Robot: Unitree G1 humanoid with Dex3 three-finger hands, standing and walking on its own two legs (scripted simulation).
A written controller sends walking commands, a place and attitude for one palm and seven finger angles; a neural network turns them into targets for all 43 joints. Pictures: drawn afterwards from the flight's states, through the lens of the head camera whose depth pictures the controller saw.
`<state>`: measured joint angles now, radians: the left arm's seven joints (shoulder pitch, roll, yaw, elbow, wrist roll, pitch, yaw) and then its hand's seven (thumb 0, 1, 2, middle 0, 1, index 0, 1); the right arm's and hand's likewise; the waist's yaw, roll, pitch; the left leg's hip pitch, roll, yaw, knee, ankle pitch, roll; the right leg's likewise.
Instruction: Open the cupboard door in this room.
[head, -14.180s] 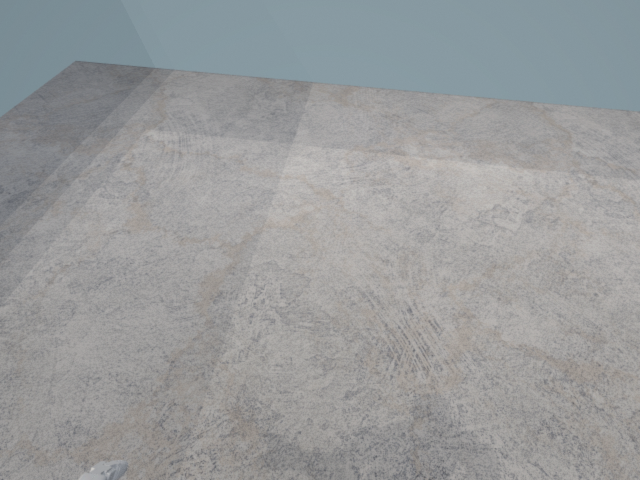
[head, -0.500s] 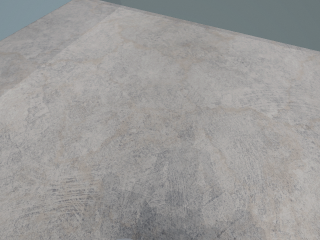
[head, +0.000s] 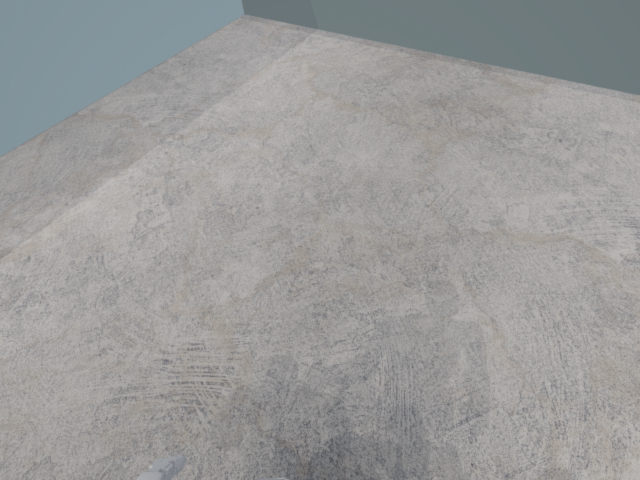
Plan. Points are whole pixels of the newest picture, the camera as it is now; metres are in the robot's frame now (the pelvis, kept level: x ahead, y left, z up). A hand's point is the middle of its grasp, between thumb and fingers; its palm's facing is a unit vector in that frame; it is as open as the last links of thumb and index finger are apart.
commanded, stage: turn or walk to find it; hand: left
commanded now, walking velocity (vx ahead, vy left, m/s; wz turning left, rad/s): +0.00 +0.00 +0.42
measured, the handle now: out of the picture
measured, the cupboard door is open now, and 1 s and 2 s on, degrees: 0 0 0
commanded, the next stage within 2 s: none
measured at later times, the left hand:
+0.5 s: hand out of the picture -0.08 +0.23 -0.18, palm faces +0.29 -0.92 -0.25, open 7.4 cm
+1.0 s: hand out of the picture -0.03 +0.20 -0.14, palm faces +0.41 -0.87 -0.28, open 7.4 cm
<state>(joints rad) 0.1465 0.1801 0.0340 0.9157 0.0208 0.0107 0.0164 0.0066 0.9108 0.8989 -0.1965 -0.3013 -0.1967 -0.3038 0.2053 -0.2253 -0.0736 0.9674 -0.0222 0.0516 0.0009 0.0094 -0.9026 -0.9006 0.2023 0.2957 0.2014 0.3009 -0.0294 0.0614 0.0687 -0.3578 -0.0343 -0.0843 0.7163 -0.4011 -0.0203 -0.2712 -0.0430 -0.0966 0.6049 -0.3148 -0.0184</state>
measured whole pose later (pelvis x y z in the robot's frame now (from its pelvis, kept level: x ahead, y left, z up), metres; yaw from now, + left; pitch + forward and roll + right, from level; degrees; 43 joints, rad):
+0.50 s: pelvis -0.04 +0.02 +0.00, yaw +14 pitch -1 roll +0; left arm 0.27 0.24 0.06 1.00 0.02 0.04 0.02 0.01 0.91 0.90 -0.20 -0.30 -0.20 -0.30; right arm 0.12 -0.22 -0.05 0.97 -0.02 0.03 0.01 0.01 -0.91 -0.90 0.20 0.29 0.20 0.30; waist 0.03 -0.04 0.09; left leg -0.24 0.02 0.08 0.59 -0.31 0.00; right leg -0.31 -0.17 -0.25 0.71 -0.39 0.02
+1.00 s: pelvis -0.04 -0.02 +0.00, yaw +26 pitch +0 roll +2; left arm 0.15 0.17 0.03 0.91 0.02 0.01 0.02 0.01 0.91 0.90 -0.20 -0.30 -0.20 -0.30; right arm 0.22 -0.23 -0.08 0.98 -0.02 0.06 0.00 0.01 -0.90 -0.90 0.20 0.30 0.20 0.30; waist -0.03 0.05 0.08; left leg -0.42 -0.05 -0.07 0.88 -0.46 -0.02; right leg -0.25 -0.06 -0.10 0.58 -0.32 -0.02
